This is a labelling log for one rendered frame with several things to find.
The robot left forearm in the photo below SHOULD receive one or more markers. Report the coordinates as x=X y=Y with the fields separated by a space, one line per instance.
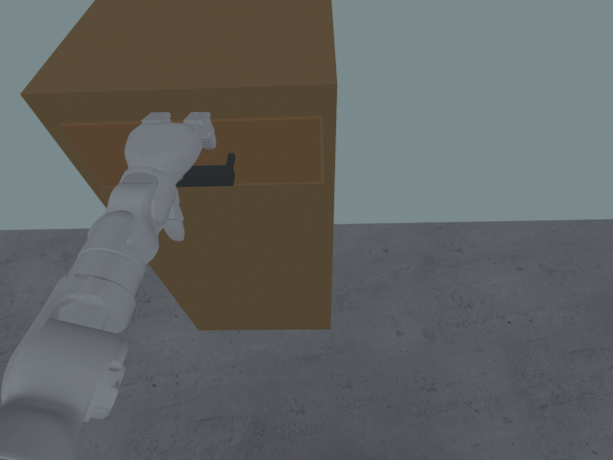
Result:
x=99 y=290

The robot left hand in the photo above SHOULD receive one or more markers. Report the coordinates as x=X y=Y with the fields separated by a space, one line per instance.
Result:
x=171 y=148

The handle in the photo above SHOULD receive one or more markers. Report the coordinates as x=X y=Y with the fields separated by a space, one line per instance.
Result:
x=205 y=176

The cabinet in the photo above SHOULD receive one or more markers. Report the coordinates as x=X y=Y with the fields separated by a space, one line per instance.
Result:
x=255 y=256

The drawer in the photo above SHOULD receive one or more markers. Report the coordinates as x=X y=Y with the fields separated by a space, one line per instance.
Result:
x=267 y=150

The left robot upper arm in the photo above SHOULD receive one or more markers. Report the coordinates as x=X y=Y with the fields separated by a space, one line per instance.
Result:
x=70 y=373

